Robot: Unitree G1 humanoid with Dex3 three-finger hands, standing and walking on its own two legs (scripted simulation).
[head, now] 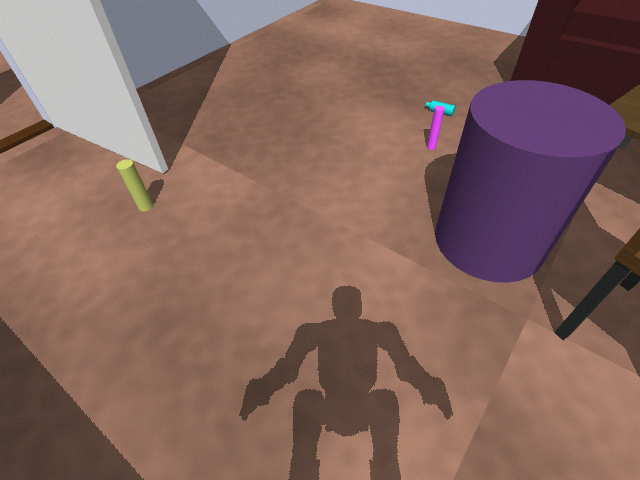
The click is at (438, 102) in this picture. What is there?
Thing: lying bottle
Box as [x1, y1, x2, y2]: [426, 100, 455, 115]
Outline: 426,103 426,106 428,106 430,110 433,111 436,105 442,105 445,108 444,113 449,115 452,115 455,107 454,105 433,100 430,103
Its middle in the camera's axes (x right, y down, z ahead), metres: +0.72 -0.80 +2.31
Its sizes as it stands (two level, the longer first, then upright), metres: 0.167 0.061 0.061
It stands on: the floor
